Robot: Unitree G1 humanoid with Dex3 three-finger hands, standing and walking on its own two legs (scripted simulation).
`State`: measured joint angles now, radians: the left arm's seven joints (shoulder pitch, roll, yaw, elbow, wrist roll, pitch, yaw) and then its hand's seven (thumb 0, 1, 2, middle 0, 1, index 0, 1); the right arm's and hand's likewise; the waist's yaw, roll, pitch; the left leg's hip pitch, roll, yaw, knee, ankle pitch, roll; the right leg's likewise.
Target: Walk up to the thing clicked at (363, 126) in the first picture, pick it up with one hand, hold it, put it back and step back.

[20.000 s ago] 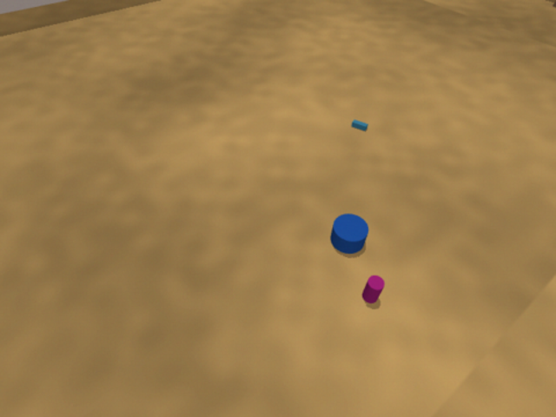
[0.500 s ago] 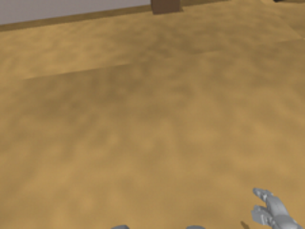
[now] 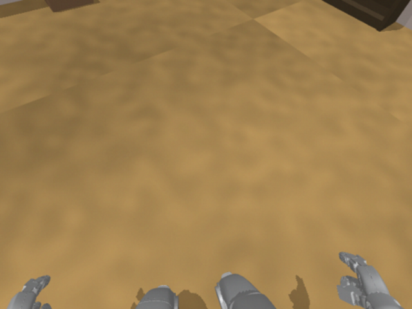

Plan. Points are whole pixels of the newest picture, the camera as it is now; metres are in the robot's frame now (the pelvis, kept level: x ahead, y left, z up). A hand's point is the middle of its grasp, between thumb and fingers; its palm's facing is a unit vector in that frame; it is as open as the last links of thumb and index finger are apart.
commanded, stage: walk up
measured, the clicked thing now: out of the picture +0.01 -0.83 -0.74
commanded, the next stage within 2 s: none
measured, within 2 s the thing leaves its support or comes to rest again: neither
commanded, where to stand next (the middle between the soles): +0.05 -0.07 m, yaw -40 degrees
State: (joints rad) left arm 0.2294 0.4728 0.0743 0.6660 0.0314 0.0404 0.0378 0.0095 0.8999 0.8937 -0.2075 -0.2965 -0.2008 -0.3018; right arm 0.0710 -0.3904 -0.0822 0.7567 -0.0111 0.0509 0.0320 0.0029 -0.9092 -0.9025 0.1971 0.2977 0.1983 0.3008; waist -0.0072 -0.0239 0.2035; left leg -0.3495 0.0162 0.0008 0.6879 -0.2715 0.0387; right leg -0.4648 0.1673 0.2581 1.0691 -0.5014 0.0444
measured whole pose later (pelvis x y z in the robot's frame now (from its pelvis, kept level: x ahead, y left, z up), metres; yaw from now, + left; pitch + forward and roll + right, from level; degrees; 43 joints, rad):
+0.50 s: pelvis -0.06 +0.00 +0.00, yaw -22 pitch -2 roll +0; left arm 0.33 0.43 0.07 0.79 0.02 0.06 -0.10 0.01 0.90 0.89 -0.21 -0.30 -0.20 -0.30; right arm 0.35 -0.47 -0.11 0.83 -0.05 0.00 0.01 0.00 -0.90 -0.90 0.20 0.30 0.20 0.30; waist -0.06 0.02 0.05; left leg -0.34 0.21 0.34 0.60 -0.20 0.02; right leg -0.30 -0.06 -0.05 0.73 -0.46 -0.03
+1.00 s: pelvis -0.01 -0.07 +0.00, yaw -25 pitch -2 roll +0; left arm 0.31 0.41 0.06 0.81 0.02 0.00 -0.02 0.01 0.89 0.89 -0.21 -0.30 -0.21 -0.30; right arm 0.34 -0.39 -0.05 0.81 -0.02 0.01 0.04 0.00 -0.91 -0.90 0.20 0.30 0.20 0.30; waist -0.02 -0.01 0.13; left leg -0.38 0.04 0.04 0.62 -0.22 0.01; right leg -0.15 0.03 -0.04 0.66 -0.46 -0.05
